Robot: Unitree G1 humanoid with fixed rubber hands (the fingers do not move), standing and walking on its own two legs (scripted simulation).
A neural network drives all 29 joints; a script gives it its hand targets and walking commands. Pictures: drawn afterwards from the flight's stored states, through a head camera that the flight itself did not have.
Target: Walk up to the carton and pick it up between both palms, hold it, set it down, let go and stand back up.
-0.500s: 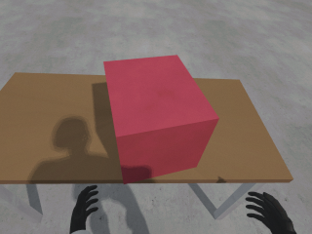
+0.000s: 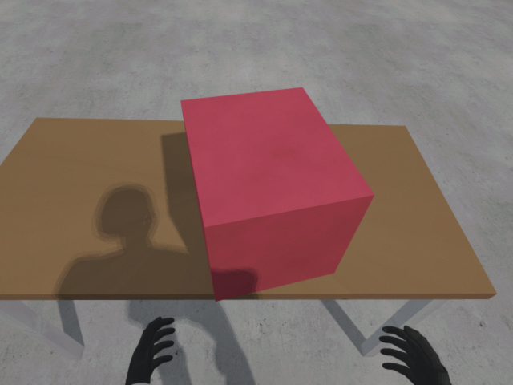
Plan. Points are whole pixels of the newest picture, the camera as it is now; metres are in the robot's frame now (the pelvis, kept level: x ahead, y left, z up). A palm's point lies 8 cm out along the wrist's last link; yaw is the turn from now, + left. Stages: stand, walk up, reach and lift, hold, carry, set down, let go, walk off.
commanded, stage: set down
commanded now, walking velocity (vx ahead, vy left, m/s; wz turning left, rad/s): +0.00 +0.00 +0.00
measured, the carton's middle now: (260, 190) +0.49 +0.01 +0.00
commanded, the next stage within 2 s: let go in 1.36 s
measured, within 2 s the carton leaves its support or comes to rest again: neither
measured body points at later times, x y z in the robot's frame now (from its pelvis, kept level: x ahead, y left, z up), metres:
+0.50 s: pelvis +0.00 +0.00 +0.00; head +0.02 +0.01 +0.45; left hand +0.17 +0.21 -0.08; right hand +0.17 -0.24 -0.07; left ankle -0.01 +0.12 -0.74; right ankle +0.01 -0.09 -0.74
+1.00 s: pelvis +0.00 +0.00 +0.00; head +0.02 +0.01 +0.45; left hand +0.17 +0.23 -0.09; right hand +0.15 -0.22 -0.09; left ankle -0.01 +0.12 -0.74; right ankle +0.01 -0.09 -0.74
